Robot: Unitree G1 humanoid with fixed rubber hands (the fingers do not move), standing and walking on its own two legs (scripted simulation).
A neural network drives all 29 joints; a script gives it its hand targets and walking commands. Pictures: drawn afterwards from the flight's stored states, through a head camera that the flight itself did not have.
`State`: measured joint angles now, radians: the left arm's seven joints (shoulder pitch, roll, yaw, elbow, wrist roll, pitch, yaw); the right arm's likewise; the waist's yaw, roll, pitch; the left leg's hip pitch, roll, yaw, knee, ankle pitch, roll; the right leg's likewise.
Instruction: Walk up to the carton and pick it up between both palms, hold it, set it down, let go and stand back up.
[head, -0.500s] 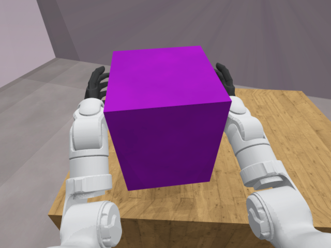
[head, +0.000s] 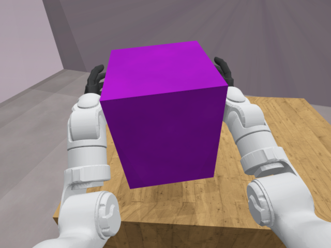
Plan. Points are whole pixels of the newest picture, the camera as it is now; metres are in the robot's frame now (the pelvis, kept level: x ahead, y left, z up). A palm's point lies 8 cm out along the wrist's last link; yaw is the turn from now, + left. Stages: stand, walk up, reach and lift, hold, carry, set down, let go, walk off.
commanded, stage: hold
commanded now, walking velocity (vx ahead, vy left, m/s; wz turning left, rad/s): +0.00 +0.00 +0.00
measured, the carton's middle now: (163, 114) +0.36 +0.00 +0.21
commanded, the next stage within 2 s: none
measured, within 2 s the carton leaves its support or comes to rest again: neither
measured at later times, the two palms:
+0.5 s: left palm (93, 95) +0.37 +0.15 +0.26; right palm (224, 83) +0.38 -0.14 +0.28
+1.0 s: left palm (93, 92) +0.38 +0.15 +0.27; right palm (225, 82) +0.38 -0.15 +0.28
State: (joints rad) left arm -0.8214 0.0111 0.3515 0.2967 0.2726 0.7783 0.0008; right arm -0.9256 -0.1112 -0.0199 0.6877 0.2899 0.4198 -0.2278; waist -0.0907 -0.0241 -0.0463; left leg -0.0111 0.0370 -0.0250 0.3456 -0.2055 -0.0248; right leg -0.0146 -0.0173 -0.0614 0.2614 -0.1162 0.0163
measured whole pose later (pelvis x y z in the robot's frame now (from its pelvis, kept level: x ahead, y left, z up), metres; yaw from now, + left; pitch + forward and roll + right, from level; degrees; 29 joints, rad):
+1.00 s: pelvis +0.01 +0.00 +0.00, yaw +0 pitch -6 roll -1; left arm -0.86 0.03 0.37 0.32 0.25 0.84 -0.01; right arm -0.99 -0.14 0.01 0.69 0.35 0.53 -0.27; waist -0.10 -0.01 -0.09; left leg -0.03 0.03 -0.04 0.35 -0.21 -0.03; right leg -0.02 -0.01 -0.04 0.26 -0.12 0.02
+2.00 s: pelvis +0.01 +0.00 +0.00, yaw +1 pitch -6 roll -1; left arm -0.88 0.04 0.38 0.35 0.26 0.84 -0.02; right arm -1.01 -0.14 0.00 0.71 0.35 0.55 -0.28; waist -0.10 -0.01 -0.11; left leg -0.04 0.03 -0.05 0.36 -0.21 -0.02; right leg -0.03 0.00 -0.03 0.26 -0.12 0.02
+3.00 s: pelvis +0.02 +0.02 +0.00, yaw +2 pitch -9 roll -1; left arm -0.77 0.00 0.29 0.39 0.37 0.48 -0.07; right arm -0.72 -0.01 -0.14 0.70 0.08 0.03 -0.18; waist -0.15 -0.09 0.06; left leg 0.05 0.00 -0.04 0.32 -0.22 0.01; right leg 0.09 -0.03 -0.05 0.17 -0.11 0.04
